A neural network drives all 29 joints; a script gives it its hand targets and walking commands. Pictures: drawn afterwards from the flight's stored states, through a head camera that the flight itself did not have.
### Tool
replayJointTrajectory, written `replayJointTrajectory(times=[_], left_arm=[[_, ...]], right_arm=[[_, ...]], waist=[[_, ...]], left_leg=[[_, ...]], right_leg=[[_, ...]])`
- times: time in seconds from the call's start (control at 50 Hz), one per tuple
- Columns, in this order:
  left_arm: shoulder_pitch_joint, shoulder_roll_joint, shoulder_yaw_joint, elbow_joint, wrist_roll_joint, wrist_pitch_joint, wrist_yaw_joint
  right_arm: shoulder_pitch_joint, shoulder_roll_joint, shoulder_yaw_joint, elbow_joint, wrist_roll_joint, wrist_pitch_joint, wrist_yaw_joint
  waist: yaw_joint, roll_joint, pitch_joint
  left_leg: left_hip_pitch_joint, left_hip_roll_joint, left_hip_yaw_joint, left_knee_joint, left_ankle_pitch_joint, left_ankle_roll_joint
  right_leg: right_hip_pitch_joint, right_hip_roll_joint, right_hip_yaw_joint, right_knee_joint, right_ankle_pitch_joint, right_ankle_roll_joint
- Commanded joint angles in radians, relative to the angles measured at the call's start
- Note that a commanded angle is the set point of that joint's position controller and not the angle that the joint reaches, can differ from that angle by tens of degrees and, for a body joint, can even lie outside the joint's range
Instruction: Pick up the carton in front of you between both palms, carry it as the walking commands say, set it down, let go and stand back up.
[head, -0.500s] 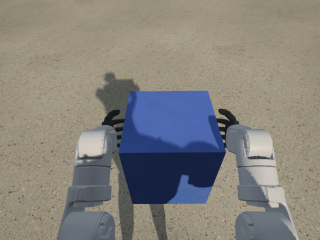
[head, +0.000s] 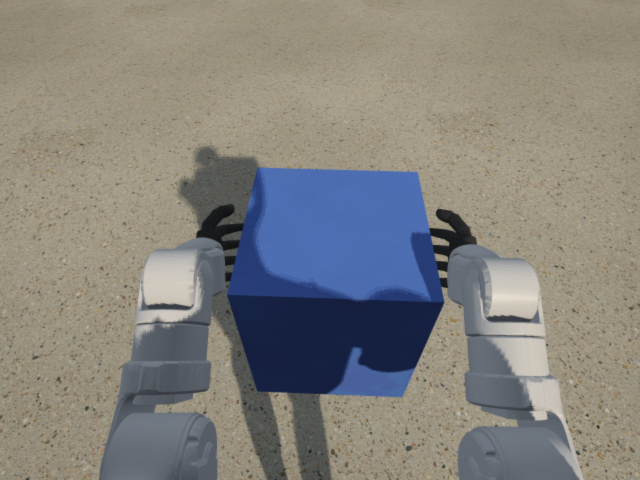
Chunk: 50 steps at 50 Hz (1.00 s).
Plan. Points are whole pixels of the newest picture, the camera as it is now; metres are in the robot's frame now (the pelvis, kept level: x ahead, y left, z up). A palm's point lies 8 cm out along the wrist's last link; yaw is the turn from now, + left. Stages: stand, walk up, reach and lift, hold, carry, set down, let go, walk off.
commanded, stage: carry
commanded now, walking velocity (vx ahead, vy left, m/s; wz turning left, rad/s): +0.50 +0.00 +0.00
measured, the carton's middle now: (333, 287) +0.37 +0.01 +0.04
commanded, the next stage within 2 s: none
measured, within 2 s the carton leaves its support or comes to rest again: neither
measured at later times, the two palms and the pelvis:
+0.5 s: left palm (270, 133) +0.63 +0.12 +0.12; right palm (445, 135) +0.64 -0.18 +0.12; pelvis +0.29 -0.03 +0.00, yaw +2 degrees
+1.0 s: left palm (260, 87) +0.85 +0.16 +0.10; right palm (402, 86) +0.85 -0.13 +0.11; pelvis +0.59 +0.01 +0.01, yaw -1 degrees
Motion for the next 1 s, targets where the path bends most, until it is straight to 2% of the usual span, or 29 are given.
replayJointTrajectory(times=[0.0,0.02,0.06,0.12,0.18,0.24,0.32,0.38,0.4,0.42,0.44,0.46,0.48,0.5,0.52,0.54,0.58,0.62,0.66,0.7,0.78,0.84,0.86,0.88,0.9,0.92,0.94,0.96,0.98], left_arm=[[-0.707,-1.128,-0.627,-0.13,-0.397,0.006,-0.243],[-0.711,-1.142,-0.622,-0.149,-0.387,0.001,-0.234],[-0.699,-1.155,-0.619,-0.176,-0.369,-0.007,-0.215],[-0.665,-1.143,-0.623,-0.204,-0.333,-0.018,-0.187],[-0.642,-1.117,-0.642,-0.238,-0.31,-0.022,-0.169],[-0.632,-1.086,-0.663,-0.262,-0.306,-0.015,-0.162],[-0.598,-1.055,-0.672,-0.222,-0.307,0.008,-0.176],[-0.582,-1.067,-0.669,-0.178,-0.323,0.025,-0.201],[-0.571,-1.077,-0.664,-0.164,-0.324,0.027,-0.21],[-0.543,-1.082,-0.651,-0.152,-0.322,0.027,-0.219],[-0.523,-1.072,-0.632,-0.149,-0.311,0.029,-0.224],[-0.496,-1.076,-0.614,-0.127,-0.297,0.027,-0.226],[-0.461,-1.117,-0.63,-0.149,-0.31,0.027,-0.233],[-0.477,-1.161,-0.643,-0.198,-0.323,0.024,-0.24],[-0.499,-1.194,-0.662,-0.257,-0.337,0.023,-0.246],[-0.511,-1.217,-0.677,-0.313,-0.348,0.022,-0.251],[-0.459,-1.226,-0.706,-0.399,-0.355,0.021,-0.258],[-0.361,-1.209,-0.735,-0.463,-0.351,0.02,-0.267],[-0.26,-1.177,-0.762,-0.514,-0.345,0.02,-0.278],[-0.162,-1.133,-0.784,-0.548,-0.334,0.019,-0.29],[0.017,-1.082,-0.772,-0.544,-0.316,0.039,-0.303],[0.036,-1.041,-0.771,-0.534,-0.305,0.057,-0.303],[0.032,-1.029,-0.772,-0.529,-0.304,0.063,-0.302],[0.029,-1.015,-0.774,-0.527,-0.302,0.069,-0.3],[0.021,-0.992,-0.772,-0.523,-0.301,0.076,-0.299],[-0.015,-0.997,-0.784,-0.536,-0.313,0.091,-0.298],[-0.039,-1.0,-0.79,-0.532,-0.321,0.093,-0.301],[-0.055,-1.028,-0.796,-0.514,-0.327,0.088,-0.304],[-0.055,-1.054,-0.794,-0.507,-0.328,0.078,-0.306]], right_arm=[[-0.676,1.016,0.635,-0.1,0.44,-0.017,0.225],[-0.734,1.059,0.658,-0.132,0.478,-0.022,0.232],[-0.793,1.104,0.683,-0.182,0.528,-0.03,0.24],[-0.785,1.115,0.694,-0.198,0.552,-0.034,0.248],[-0.753,1.093,0.699,-0.206,0.554,-0.034,0.253],[-0.714,1.053,0.693,-0.208,0.54,-0.026,0.253],[-0.618,1.0,0.664,-0.134,0.486,-0.008,0.253],[-0.575,0.997,0.645,-0.093,0.452,-0.001,0.253],[-0.563,1.001,0.642,-0.086,0.447,0.002,0.255],[-0.571,1.007,0.646,-0.088,0.445,0.005,0.258],[-0.579,1.026,0.656,-0.091,0.451,0.012,0.264],[-0.571,1.066,0.652,-0.095,0.456,0.018,0.267],[-0.564,1.08,0.663,-0.12,0.453,0.017,0.267],[-0.572,1.103,0.67,-0.154,0.449,0.016,0.266],[-0.559,1.125,0.673,-0.184,0.442,0.012,0.263],[-0.531,1.139,0.677,-0.216,0.437,0.009,0.259],[-0.441,1.151,0.701,-0.275,0.416,0.001,0.25],[-0.326,1.139,0.727,-0.331,0.383,-0.011,0.239],[-0.223,1.108,0.754,-0.393,0.351,-0.02,0.229],[-0.138,1.067,0.782,-0.45,0.33,-0.022,0.225],[0.004,1.038,0.791,-0.476,0.342,0.008,0.244],[0.01,0.992,0.788,-0.469,0.362,0.035,0.265],[0.019,0.981,0.784,-0.457,0.365,0.042,0.27],[0.029,0.966,0.775,-0.439,0.366,0.048,0.275],[0.046,0.946,0.763,-0.421,0.362,0.054,0.277],[0.042,0.931,0.746,-0.381,0.343,0.051,0.278],[0.052,0.956,0.748,-0.367,0.35,0.048,0.28],[0.027,0.976,0.748,-0.387,0.362,0.045,0.282],[0.004,1.006,0.759,-0.397,0.374,0.04,0.285]], waist=[[-0.061,0.066,-0.423],[-0.053,0.047,-0.407],[-0.044,0.07,-0.399],[-0.057,0.101,-0.398],[-0.067,0.113,-0.39],[-0.071,0.133,-0.373],[-0.075,0.148,-0.321],[-0.058,0.198,-0.325],[-0.031,0.18,-0.373],[0.006,0.118,-0.432],[0.006,-0.071,-0.529],[0.028,-0.282,-0.567],[0.021,-0.216,-0.519],[0.025,-0.15,-0.476],[0.017,-0.062,-0.426],[0.015,-0.04,-0.403],[0.015,-0.063,-0.403],[0.014,-0.09,-0.403],[0.013,-0.113,-0.383],[0.014,-0.132,-0.35],[0.021,-0.15,-0.265],[0.021,-0.148,-0.212],[0.007,-0.12,-0.218],[-0.003,-0.077,-0.26],[-0.021,0.009,-0.32],[-0.03,0.244,-0.37],[-0.028,0.312,-0.314],[-0.024,0.231,-0.279],[-0.024,0.144,-0.277]], left_leg=[[0.658,0.356,-0.559,-0.191,0.108,0.151],[0.575,0.34,-0.522,-0.218,0.072,0.131],[0.505,0.314,-0.454,-0.251,0.042,0.11],[0.548,0.3,-0.384,-0.251,0.202,0.114],[0.633,0.281,-0.316,-0.233,0.402,0.091],[0.691,0.254,-0.248,-0.211,0.533,0.061],[0.747,0.227,-0.172,-0.192,0.654,0.037],[0.702,0.21,-0.097,-0.086,0.82,-0.019],[0.623,0.195,-0.046,0.036,0.784,-0.055],[0.461,0.178,-0.032,0.192,0.543,-0.082],[0.222,0.128,-0.028,0.39,0.122,-0.103],[-0.103,-0.014,-0.065,0.63,-0.348,-0.135],[-0.203,0.043,-0.135,0.711,-0.356,-0.116],[-0.218,0.078,-0.147,0.678,-0.305,-0.106],[-0.201,0.111,-0.145,0.607,-0.247,-0.111],[-0.169,0.138,-0.145,0.524,-0.213,-0.12],[-0.094,0.132,-0.104,0.399,-0.195,-0.138],[-0.086,0.124,-0.072,0.296,-0.18,-0.152],[-0.098,0.119,-0.039,0.192,-0.111,-0.158],[-0.097,0.111,-0.008,0.102,-0.035,-0.155],[-0.038,0.096,0.034,-0.041,0.083,-0.137],[0.073,0.079,0.076,-0.149,0.113,-0.123],[0.197,0.056,0.115,-0.205,0.118,-0.115],[0.387,0.053,0.124,-0.188,0.06,-0.1],[0.578,0.198,-0.073,-0.193,-0.032,-0.069],[0.764,0.442,-0.503,-0.268,-0.13,0.076],[0.765,0.491,-0.643,-0.338,0.03,0.137],[0.701,0.486,-0.543,-0.316,0.215,0.136],[0.64,0.46,-0.438,-0.3,0.354,0.114]], right_leg=[[-0.447,-0.082,0.055,0.13,0.071,0.006],[-0.402,-0.102,0.054,0.085,0.099,0.014],[-0.365,-0.116,0.033,0.024,0.137,0.029],[-0.419,-0.13,0.007,-0.089,0.196,0.049],[-0.468,-0.131,-0.019,-0.217,0.274,0.055],[-0.446,-0.112,-0.048,-0.368,0.371,0.049],[-0.367,-0.065,-0.116,-0.61,0.476,0.026],[-0.112,-0.016,-0.177,-0.799,0.525,-0.004],[0.094,-0.012,-0.194,-0.869,0.578,-0.012],[0.329,-0.105,-0.099,-0.853,0.574,-0.023],[0.588,-0.367,0.231,-0.716,0.835,-0.083],[0.788,-0.482,0.537,-0.816,0.742,-0.241],[0.748,-0.467,0.521,-0.849,0.622,-0.235],[0.68,-0.422,0.438,-0.867,0.618,-0.194],[0.593,-0.401,0.352,-0.896,0.65,-0.156],[0.529,-0.388,0.295,-0.931,0.63,-0.133],[0.479,-0.362,0.205,-0.973,0.623,-0.111],[0.488,-0.346,0.147,-0.987,0.653,-0.113],[0.51,-0.317,0.086,-0.98,0.709,-0.103],[0.516,-0.297,0.043,-0.972,0.768,-0.089],[0.481,-0.283,-0.019,-0.977,0.782,-0.066],[0.448,-0.272,-0.057,-0.905,0.809,-0.038],[0.39,-0.256,-0.097,-0.813,0.815,-0.019],[0.279,-0.23,-0.131,-0.688,0.783,0.003],[0.119,-0.202,-0.149,-0.492,0.549,0.036],[-0.172,-0.09,-0.147,-0.211,0.277,0.077],[-0.353,-0.055,-0.064,-0.074,-0.009,0.067],[-0.366,-0.109,-0.012,-0.004,-0.024,0.049],[-0.338,-0.14,0.001,-0.01,-0.002,0.042]])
